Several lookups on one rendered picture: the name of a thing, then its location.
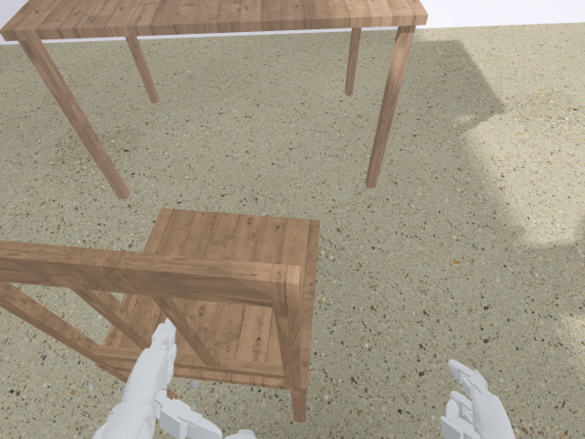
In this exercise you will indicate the chair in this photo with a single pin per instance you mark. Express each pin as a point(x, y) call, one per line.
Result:
point(238, 288)

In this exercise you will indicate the table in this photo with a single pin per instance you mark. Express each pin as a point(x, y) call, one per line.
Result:
point(63, 19)

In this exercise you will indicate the left robot forearm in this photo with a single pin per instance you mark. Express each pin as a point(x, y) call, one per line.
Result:
point(128, 420)

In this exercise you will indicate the left robot hand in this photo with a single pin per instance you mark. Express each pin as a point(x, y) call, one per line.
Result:
point(152, 372)

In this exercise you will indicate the right robot hand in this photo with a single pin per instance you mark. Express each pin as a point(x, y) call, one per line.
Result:
point(484, 416)

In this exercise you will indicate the left robot shin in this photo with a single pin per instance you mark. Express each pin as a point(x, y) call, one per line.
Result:
point(244, 431)

